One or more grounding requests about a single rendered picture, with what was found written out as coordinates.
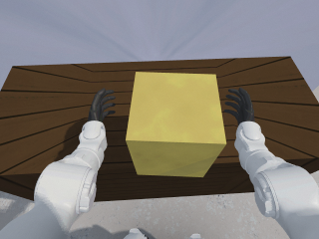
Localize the carton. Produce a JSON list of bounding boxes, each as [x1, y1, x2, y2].
[[126, 72, 226, 177]]

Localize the left robot hand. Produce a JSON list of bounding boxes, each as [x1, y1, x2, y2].
[[88, 88, 116, 122]]

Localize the robot left upper arm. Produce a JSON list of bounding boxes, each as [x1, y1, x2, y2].
[[0, 161, 97, 239]]

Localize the pedestal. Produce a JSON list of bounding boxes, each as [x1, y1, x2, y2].
[[0, 56, 319, 202]]

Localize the robot right upper arm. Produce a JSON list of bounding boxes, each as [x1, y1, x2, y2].
[[253, 165, 319, 239]]

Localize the right robot forearm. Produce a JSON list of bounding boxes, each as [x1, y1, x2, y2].
[[234, 121, 319, 193]]

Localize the right robot hand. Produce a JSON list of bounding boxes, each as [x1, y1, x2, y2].
[[224, 88, 255, 125]]

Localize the left robot forearm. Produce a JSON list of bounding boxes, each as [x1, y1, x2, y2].
[[34, 120, 108, 204]]

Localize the left robot shin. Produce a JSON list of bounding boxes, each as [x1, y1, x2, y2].
[[129, 228, 143, 235]]

